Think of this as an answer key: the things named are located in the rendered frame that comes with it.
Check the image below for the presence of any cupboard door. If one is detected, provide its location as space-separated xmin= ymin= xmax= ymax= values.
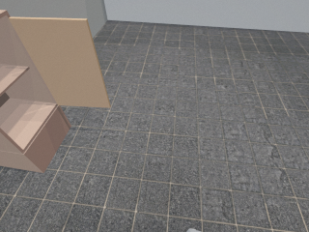
xmin=9 ymin=16 xmax=111 ymax=108

